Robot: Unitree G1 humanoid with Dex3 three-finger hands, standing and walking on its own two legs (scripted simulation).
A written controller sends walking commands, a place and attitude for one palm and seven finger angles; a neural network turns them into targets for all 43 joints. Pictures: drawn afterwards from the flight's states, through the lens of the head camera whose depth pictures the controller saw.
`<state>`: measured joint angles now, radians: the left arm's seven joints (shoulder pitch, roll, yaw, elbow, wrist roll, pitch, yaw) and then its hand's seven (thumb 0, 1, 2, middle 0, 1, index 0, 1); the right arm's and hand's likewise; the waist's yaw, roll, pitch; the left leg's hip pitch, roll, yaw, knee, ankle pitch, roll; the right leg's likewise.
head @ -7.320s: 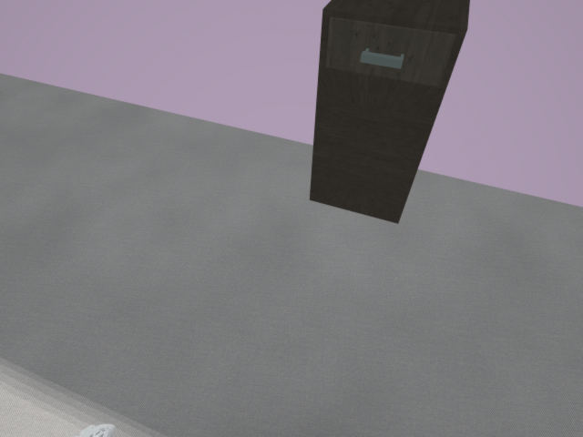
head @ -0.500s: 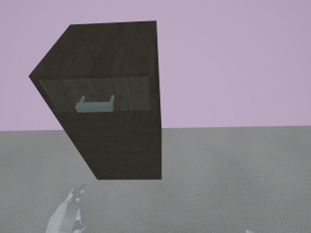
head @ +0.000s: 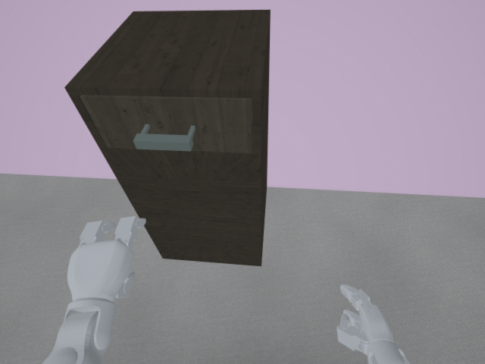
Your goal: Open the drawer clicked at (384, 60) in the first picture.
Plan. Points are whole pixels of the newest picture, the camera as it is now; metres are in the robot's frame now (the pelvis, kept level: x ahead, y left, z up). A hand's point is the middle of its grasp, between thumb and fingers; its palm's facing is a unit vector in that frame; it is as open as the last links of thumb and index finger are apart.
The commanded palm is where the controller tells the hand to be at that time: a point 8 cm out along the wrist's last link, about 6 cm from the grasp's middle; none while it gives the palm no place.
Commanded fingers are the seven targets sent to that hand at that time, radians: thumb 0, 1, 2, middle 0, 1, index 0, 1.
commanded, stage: raise the hand with hooked fingers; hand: left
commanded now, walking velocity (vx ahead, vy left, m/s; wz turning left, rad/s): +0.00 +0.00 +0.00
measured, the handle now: (166, 135) +0.58 +0.26 +0.02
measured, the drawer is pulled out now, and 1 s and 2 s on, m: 0.00 0.00 0.00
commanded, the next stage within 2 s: move the hooked fingers above the handle in 1.22 s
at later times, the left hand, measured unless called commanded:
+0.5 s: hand (111, 220) +0.30 +0.25 +0.09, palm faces +0.08 -0.08 -0.99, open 13.0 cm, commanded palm +0.27 +0.26 +0.15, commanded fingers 0.00 -0.50 0.30 -0.30 -1.20 -0.30 -1.20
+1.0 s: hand (102, 181) +0.33 +0.26 +0.14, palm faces +0.03 -0.07 -1.00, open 13.8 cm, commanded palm +0.30 +0.26 +0.19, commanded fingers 0.00 -0.50 0.30 -0.30 -1.20 -0.30 -1.20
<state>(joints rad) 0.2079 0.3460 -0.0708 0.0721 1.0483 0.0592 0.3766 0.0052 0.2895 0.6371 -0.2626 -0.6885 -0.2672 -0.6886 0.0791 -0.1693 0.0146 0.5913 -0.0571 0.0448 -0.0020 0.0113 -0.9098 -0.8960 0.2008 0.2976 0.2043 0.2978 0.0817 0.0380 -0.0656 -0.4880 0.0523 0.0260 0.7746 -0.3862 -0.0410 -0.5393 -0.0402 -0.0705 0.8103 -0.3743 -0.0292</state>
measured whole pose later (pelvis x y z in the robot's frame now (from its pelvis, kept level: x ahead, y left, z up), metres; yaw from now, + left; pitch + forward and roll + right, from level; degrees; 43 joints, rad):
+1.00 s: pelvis +0.02 +0.02 +0.04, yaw +0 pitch +1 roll +1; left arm -0.13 0.49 -0.03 0.05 0.91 0.03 -0.02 0.00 -0.49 0.30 -0.31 -1.20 -0.32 -1.20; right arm 0.13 -0.26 0.00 0.64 0.01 0.11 -0.01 0.01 -0.91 -0.90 0.20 0.30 0.20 0.30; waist 0.08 0.09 -0.01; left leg -0.18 0.02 0.04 0.41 -0.25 -0.01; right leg -0.23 -0.05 -0.06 0.45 -0.23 0.01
